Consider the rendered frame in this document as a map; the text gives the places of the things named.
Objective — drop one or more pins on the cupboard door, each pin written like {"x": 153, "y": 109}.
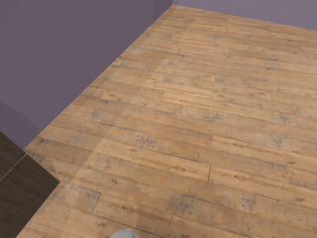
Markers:
{"x": 8, "y": 157}

